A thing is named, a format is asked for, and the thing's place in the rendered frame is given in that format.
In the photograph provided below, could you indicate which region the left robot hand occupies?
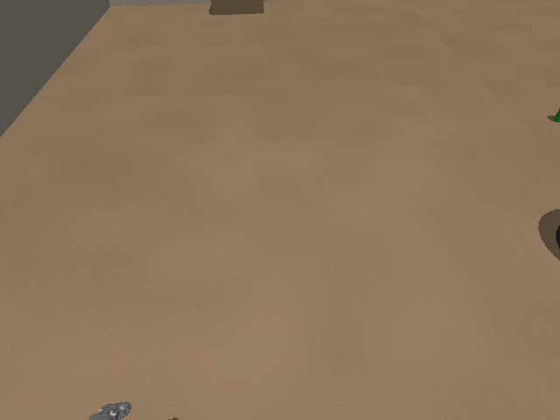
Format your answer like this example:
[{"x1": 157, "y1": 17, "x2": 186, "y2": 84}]
[{"x1": 88, "y1": 402, "x2": 131, "y2": 420}]

